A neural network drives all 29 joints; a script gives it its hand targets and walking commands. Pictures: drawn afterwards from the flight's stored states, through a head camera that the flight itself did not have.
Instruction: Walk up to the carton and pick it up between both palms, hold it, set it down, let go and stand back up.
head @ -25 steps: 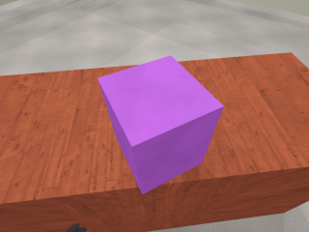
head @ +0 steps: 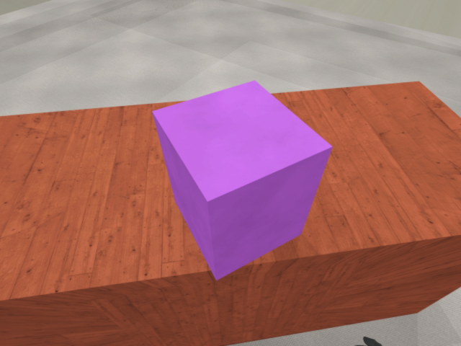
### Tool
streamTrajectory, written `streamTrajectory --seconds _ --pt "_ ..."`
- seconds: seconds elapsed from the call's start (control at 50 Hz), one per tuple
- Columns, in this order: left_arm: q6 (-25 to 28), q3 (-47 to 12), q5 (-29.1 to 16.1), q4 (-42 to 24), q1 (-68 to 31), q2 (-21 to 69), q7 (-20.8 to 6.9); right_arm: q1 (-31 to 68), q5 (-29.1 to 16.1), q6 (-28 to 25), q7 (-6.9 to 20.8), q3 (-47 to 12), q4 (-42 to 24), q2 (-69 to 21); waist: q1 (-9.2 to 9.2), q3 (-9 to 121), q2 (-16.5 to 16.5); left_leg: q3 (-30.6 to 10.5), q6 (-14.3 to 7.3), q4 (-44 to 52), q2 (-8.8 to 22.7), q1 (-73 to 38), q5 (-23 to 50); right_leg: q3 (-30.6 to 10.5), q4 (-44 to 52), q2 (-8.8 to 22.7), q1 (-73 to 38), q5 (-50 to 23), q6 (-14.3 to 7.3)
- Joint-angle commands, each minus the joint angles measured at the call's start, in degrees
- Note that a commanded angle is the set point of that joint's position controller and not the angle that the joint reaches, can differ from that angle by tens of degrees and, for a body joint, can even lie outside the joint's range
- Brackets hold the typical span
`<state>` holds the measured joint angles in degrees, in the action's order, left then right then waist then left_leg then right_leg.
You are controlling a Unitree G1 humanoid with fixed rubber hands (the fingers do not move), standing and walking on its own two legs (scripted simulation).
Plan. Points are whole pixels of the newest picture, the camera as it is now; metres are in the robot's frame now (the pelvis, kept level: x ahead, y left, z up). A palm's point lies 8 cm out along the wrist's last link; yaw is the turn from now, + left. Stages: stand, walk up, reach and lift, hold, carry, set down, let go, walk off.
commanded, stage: walk up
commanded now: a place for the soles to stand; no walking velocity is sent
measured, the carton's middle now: (235, 180) +0.40 +0.01 +0.07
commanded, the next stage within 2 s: none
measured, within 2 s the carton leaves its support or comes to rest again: neither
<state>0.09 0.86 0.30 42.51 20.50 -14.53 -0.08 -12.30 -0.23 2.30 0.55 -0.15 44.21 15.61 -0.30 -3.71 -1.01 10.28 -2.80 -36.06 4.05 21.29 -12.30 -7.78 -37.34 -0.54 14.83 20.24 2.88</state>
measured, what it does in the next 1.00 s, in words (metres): walks backwards: left foot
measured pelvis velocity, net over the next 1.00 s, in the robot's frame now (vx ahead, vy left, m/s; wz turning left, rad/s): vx -0.10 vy -0.01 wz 0.01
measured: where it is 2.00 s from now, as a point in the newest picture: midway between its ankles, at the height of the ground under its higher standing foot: outside the picture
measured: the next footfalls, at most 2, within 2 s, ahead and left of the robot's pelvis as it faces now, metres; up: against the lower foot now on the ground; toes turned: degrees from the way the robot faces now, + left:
left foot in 0.90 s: -0.07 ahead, +0.11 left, +0.00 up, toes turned +1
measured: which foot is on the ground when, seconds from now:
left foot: down 0.00-0.58, up 0.60-0.88, down 0.90-1.00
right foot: down 0.00-1.00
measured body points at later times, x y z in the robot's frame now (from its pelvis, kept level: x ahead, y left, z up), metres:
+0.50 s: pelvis -0.03 -0.01 -0.02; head +0.00 -0.02 +0.43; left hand +0.07 +0.26 -0.12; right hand +0.05 -0.29 -0.14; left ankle +0.08 +0.10 -0.72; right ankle -0.01 -0.15 -0.72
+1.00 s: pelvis -0.10 -0.01 -0.02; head -0.07 -0.01 +0.43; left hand +0.05 +0.23 -0.13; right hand -0.02 -0.26 -0.13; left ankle -0.11 +0.11 -0.72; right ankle -0.05 -0.13 -0.71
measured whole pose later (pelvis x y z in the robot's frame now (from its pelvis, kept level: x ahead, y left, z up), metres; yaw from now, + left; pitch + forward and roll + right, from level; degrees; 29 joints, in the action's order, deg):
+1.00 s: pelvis -0.10 -0.01 -0.02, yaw +1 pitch -2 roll +1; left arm -3.6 0.7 1.2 38.7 8.7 -13.4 -0.5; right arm -18.7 1.0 -0.4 -1.1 1.5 37.8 11.9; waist 1.0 -7.4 2.2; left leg -1.1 -0.2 -44.8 -1.7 17.8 -24.4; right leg -0.3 -50.5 1.6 25.9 26.5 0.1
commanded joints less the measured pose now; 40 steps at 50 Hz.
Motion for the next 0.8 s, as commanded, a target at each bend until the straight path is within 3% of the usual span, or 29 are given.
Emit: streamTrajectory --seconds 0.0,0.04,0.06,0.08,0.1,0.16,0.18,0.26,0.28,0.3,0.34,0.36,0.4,0.42,0.44,0.48,0.52,0.54,0.56,0.58,0.6,0.62,0.64,0.66,0.7,0.72,0.74,0.76,0.78 --pt "1.63 2.3 0.48 -6.21 1.5 -9.0 0.31 0.08 0.29 -1.16 -0.24 2.46 -5.39 9.59 0.84 1.21 0.13 -10.78 -1.3 14.53 7.26 -7.61 -18.35 -2.76 9.46 2.23 10.08 1.81 -5.05" --pt "1.78 2.46 0.03 -5.97 3.71 -9.45 0.1 -0.44 0.07 -1.21 -0.35 2.91 -4.93 10.02 0.61 3.54 2.79 -10.86 -0.65 14.82 7.22 -9.19 -17.79 -3.21 9.65 2.03 10.46 3.86 -5.11" --pt "1.81 2.73 -0.07 -6.44 3.96 -8.64 0.12 0.76 0.17 -1.38 -0.27 3.0 -5.4 11.28 -0.09 0.34 -0.9 -12.39 -1.12 15.43 7.72 -7.49 -18.53 -2.54 8.51 1.69 11.28 2.4 -5.14" --pt "1.83 2.71 -0.02 -6.89 3.04 -9.09 0.17 -0.14 0.17 -1.31 -0.24 3.38 -5.34 11.19 1.28 1.05 -1.64 -11.1 -1.35 15.16 8.07 -8.23 -19.14 -2.1 8.33 1.92 10.72 0.47 -4.97" --pt "1.69 2.9 0.13 -6.75 4.57 -9.7 0.08 -0.37 0.37 -1.12 -0.38 2.96 -4.59 10.71 0.45 1.48 0.48 -11.17 -1.75 14.41 7.63 -7.67 -18.56 -2.64 8.32 1.71 10.57 1.17 -5.67" --pt "1.61 2.26 0.02 -6.89 4.89 -9.91 0.55 -1.11 0.43 -0.63 -0.14 3.39 -4.78 11.51 0.91 1.82 3.8 -9.8 -0.57 13.58 7.03 -9.94 -16.79 -4.17 10.84 2.3 12.86 3.67 -5.66" --pt "1.6 2.68 0.33 -7.41 4.32 -10.37 0.37 -1.96 0.73 -0.69 -0.2 3.18 -4.79 10.53 1.13 0.37 2.02 -10.06 0.12 13.8 6.21 -9.47 -18.67 -5.27 11.16 2.36 14.86 7.46 -5.73" --pt "1.65 2.67 0.16 -7.99 3.71 -10.22 0.47 -2.61 0.55 -0.86 0.09 3.13 -4.81 11.02 1.23 -0.87 1.27 -10.35 0.12 13.61 6.73 -8.43 -19.85 -5.53 11.18 1.93 16.96 8.59 -5.96" --pt "1.78 2.64 0.21 -7.88 3.16 -9.52 0.4 -3.85 0.41 -0.8 -0.07 3.08 -4.31 11.32 1.46 0.16 3.3 -11.0 -0.11 14.98 7.43 -7.24 -21.24 -3.74 9.73 1.27 15.09 7.09 -5.62" --pt "1.62 2.96 0.18 -8.35 5.09 -9.44 0.23 -3.94 0.49 -0.85 -0.22 3.7 -4.15 12.17 0.62 0.61 -0.21 -11.98 -0.75 16.96 8.57 -6.42 -23.56 -2.71 7.38 0.64 13.31 6.44 -5.48" --pt "1.22 2.93 -0.03 -7.05 7.33 -9.49 0.09 -2.61 0.46 -0.81 -0.37 4.02 -4.92 12.52 0.35 1.68 -0.7 -11.13 -0.53 17.97 8.89 -6.42 -27.1 -1.19 6.26 -0.01 13.22 7.04 -5.23" --pt "0.23 3.35 0.19 -8.27 2.6 -10.94 -0.06 0.03 0.02 -0.69 -1.11 4.96 -6.03 15.86 -0.43 -2.81 1.23 -14.6 -2.09 18.51 11.52 -2.03 -20.33 0.2 1.79 -0.08 14.3 -2.85 -5.02" --pt "0.21 3.64 0.38 -9.1 3.3 -10.64 0.22 1.18 0.01 -0.44 -1.48 5.15 -6.18 15.38 -0.43 3.16 -0.96 -13.71 -6.24 15.84 15.16 -3.68 -5.08 2.62 -7.76 -0.96 9.52 -3.63 -4.34" --pt "-0.26 4.15 0.4 -9.3 3.51 -11.18 0.15 0.51 0.2 -0.44 -1.61 5.21 -6.79 14.83 0.23 4.67 -3.2 -12.64 -7.18 15.2 15.7 -1.63 -4.09 2.86 -11.19 -1.04 8.48 -1.02 -4.81" --pt "-0.68 3.96 0.74 -10.0 3.49 -10.1 0.17 -0.51 0.86 -0.29 -1.63 5.49 -6.98 15.69 0.64 6.89 -6.97 -15.03 -9.05 15.5 17.42 -1.24 -4.76 4.68 -15.82 -1.78 7.98 4.22 -5.01" --pt "-1.41 4.36 1.23 -10.46 4.25 -9.33 -0.28 1.84 1.19 0.04 -1.81 5.53 -7.9 15.31 0.06 5.31 -11.34 -15.76 -11.12 15.73 20.36 2.24 -4.72 7.04 -22.28 -0.98 8.08 8.71 -4.71" --pt "-1.52 4.43 0.88 -11.63 4.75 -9.81 0.16 3.89 0.52 0.25 -1.92 5.86 -9.2 15.29 -1.69 6.44 -6.63 -14.47 -8.74 11.96 19.4 5.29 -3.3 6.67 -16.97 0.07 4.8 6.56 -5.18" --pt "-1.48 4.13 1.08 -11.91 6.5 -9.86 0.01 4.14 0.86 0.41 -1.87 5.31 -9.86 14.12 -2.94 7.01 -6.37 -10.55 -5.58 6.14 15.14 7.25 -5.77 2.21 -5.63 2.58 1.99 6.31 -6.65" --pt "-1.48 4.73 1.53 -12.58 4.33 -12.62 -0.52 2.77 0.85 0.7 -1.96 4.94 -10.56 12.3 -3.16 4.16 8.83 -5.54 0.28 -9.41 5.14 10.34 -15.17 -15.09 12.53 10.64 5.15 5.55 -9.26" --pt "-1.96 4.96 0.48 -14.06 1.8 -18.65 -0.34 5.9 -0.2 1.06 -3.02 4.57 -12.46 8.12 -6.18 1.09 22.17 -10.64 2.06 -24.43 -9.63 16.25 -31.3 -36.52 24.16 17.91 12.58 3.08 -14.08" --pt "-2.47 5.37 -0.26 -13.95 -3.59 -19.91 0.37 6.62 -0.29 1.28 -3.51 4.6 -12.99 9.18 -4.48 -2.93 17.74 -21.64 1.57 -30.87 -11.03 15.68 -30.67 -37.66 23.85 18.49 18.42 4.25 -15.29" --pt "-2.51 4.45 0.17 -13.95 -7.66 -18.15 1.29 3.0 0.07 1.0 -3.45 4.48 -12.42 8.57 -1.98 -0.83 15.79 -21.91 1.78 -34.42 -10.51 15.57 -26.85 -30.58 19.9 18.52 14.22 -4.04 -14.67" --pt "-3.04 3.97 1.64 -13.32 -11.77 -16.72 1.56 -3.42 0.18 0.12 -3.59 4.86 -10.89 8.84 1.4 -0.33 14.44 -19.3 2.83 -37.1 -8.9 14.36 -22.38 -18.61 13.89 17.33 11.17 -14.64 -14.74" --pt "-3.25 3.05 2.12 -14.58 -12.72 -13.92 1.51 -6.08 1.71 -0.83 -4.04 5.7 -9.36 9.69 1.31 3.61 12.49 -18.05 3.45 -39.91 -9.98 14.86 -19.4 -18.16 13.21 16.49 6.72 -16.95 -13.43" --pt "-2.94 1.89 2.52 -14.69 -13.44 -9.2 1.11 -7.17 2.26 -1.44 -3.73 6.39 -10.03 9.3 0.03 6.75 8.99 -15.75 5.63 -42.68 -8.13 13.49 -20.12 -15.82 9.55 17.51 2.1 -28.42 -16.74" --pt "-2.62 2.13 3.03 -13.95 -12.15 -8.79 1.12 -5.42 1.93 -1.39 -3.67 5.79 -11.12 7.3 -0.92 7.51 7.96 -16.2 5.04 -38.61 -7.02 13.73 -20.57 -13.49 7.03 17.82 -1.66 -30.12 -16.96" --pt "-2.77 2.57 3.23 -13.45 -11.11 -9.18 1.04 -5.61 1.17 -1.47 -3.34 5.69 -12.78 7.77 -1.77 9.94 12.18 -14.02 5.12 -34.5 -6.63 12.82 -22.21 -11.0 6.81 16.54 -4.93 -26.29 -17.69" --pt "-2.6 2.38 3.07 -11.18 -9.13 -8.22 1.09 -5.15 1.36 -1.92 -3.0 5.61 -12.89 6.04 -2.75 9.26 12.81 -15.2 4.44 -26.8 -5.39 12.12 -23.76 -13.03 6.31 17.47 -7.13 -27.75 -17.62" --pt "-2.39 2.34 2.8 -11.3 -7.26 -8.71 1.34 -3.4 1.02 -1.79 -2.74 5.7 -13.45 6.53 -4.33 9.36 12.76 -13.86 4.56 -22.49 -5.08 10.1 -22.76 -11.34 7.79 15.97 -7.31 -22.11 -15.81"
